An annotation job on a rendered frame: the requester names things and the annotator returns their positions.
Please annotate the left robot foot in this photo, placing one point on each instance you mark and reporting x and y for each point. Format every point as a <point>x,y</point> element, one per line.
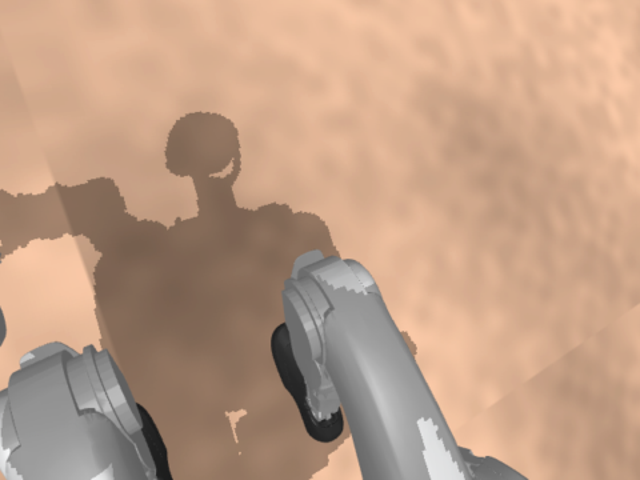
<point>155,445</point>

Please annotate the right robot hand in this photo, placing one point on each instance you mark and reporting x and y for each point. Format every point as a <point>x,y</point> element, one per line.
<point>488,468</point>

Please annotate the right robot foot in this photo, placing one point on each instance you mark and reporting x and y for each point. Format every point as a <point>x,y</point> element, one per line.
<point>293,381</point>

